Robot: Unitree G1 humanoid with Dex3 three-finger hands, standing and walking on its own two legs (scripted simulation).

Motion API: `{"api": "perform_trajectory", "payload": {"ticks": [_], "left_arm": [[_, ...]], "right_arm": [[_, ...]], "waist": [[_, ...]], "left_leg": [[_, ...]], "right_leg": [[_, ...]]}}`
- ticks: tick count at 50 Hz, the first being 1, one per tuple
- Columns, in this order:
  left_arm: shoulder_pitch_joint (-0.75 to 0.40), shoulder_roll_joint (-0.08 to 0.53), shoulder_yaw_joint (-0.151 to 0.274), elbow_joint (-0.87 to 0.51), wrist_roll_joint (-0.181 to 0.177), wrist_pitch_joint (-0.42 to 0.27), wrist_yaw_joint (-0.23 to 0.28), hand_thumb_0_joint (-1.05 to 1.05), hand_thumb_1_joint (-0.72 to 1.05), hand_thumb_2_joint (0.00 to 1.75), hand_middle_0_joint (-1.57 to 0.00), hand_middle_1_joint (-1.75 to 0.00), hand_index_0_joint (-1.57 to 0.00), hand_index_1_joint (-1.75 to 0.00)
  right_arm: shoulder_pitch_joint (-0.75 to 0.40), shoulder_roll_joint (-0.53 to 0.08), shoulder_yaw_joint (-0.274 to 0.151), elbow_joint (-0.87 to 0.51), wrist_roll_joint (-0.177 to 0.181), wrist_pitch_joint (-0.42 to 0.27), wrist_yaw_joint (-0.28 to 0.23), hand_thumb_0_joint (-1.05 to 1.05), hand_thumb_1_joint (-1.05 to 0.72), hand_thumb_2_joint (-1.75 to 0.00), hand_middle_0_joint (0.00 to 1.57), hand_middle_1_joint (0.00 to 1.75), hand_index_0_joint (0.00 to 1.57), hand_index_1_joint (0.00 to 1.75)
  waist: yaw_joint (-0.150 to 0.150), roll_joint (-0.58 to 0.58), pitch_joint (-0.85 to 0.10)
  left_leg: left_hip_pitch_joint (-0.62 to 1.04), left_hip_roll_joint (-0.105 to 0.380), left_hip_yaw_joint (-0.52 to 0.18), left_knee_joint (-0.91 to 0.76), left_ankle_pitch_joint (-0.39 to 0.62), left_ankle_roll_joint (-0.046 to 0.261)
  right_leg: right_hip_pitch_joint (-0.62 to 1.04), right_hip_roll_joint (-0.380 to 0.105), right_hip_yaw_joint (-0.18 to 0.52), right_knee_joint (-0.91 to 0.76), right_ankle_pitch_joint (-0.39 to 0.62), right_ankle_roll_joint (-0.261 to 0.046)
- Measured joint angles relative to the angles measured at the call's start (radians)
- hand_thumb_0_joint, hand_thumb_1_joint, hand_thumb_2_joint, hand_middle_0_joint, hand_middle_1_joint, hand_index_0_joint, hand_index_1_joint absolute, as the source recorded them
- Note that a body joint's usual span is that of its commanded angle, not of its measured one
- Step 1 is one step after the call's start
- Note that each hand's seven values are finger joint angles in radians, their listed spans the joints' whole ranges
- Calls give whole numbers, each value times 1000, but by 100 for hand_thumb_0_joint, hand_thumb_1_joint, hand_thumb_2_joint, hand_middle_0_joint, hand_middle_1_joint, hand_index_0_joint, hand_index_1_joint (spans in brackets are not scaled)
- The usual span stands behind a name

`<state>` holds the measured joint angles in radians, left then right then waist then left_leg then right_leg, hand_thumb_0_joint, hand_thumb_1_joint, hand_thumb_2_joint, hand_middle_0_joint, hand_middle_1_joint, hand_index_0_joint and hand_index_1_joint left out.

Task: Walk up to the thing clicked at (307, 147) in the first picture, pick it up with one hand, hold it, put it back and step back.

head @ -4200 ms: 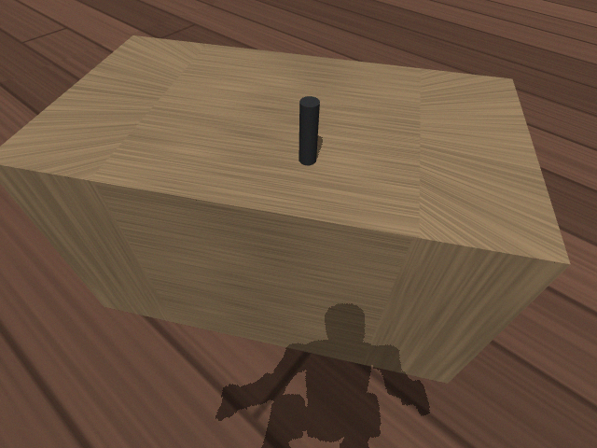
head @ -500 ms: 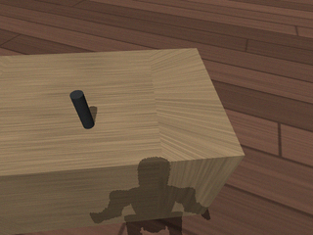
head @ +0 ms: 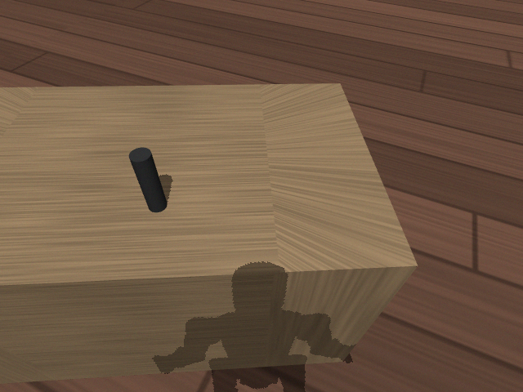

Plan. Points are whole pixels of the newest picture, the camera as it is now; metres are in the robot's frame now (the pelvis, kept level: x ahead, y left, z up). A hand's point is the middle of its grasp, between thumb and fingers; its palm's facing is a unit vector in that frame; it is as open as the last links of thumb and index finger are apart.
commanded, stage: stand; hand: left
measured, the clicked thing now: (149, 182) +0.51 +0.22 -0.01
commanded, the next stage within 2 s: rise first in 1.38 s
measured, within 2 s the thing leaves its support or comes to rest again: neither
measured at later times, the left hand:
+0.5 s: hand out of the picture +0.08 +0.26 -0.16, palm faces -0.04 -0.94 -0.34, open 7.4 cm
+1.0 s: hand out of the picture +0.07 +0.26 -0.16, palm faces -0.03 -0.94 -0.34, open 7.4 cm
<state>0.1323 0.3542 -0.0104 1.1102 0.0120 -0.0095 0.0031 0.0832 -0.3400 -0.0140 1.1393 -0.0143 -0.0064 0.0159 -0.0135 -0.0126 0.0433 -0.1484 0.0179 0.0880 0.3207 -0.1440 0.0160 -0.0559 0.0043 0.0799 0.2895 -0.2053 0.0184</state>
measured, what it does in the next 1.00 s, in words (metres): stands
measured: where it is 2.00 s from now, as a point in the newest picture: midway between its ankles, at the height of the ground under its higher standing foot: outside the picture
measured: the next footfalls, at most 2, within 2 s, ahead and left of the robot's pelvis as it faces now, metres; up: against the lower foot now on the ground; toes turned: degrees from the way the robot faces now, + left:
none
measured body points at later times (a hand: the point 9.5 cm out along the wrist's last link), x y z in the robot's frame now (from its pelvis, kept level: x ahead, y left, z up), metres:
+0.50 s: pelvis +0.01 +0.01 +0.00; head +0.02 +0.01 +0.45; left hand +0.08 +0.30 -0.14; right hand +0.09 -0.29 -0.13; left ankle +0.02 +0.11 -0.75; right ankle -0.03 -0.14 -0.75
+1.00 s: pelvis +0.01 +0.01 +0.00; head +0.01 +0.01 +0.45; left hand +0.07 +0.31 -0.14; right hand +0.09 -0.29 -0.13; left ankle +0.02 +0.11 -0.75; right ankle -0.03 -0.14 -0.75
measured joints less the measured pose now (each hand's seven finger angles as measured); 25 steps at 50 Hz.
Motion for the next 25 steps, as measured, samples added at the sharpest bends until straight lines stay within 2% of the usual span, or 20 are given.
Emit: {"api": "perform_trajectory", "payload": {"ticks": [25], "left_arm": [[-2, 3, -3, -3, 0, 2, 3, 0, 90, 90, -20, -30, -20, -30]], "right_arm": [[4, 4, 2, 5, 2, 0, -3, 0, -90, -90, 20, 30, 20, 30]], "waist": [[0, -6, 3]], "left_leg": [[3, -14, -7, 3, -12, 7]], "right_leg": [[11, -13, -9, -6, -12, 7]]}}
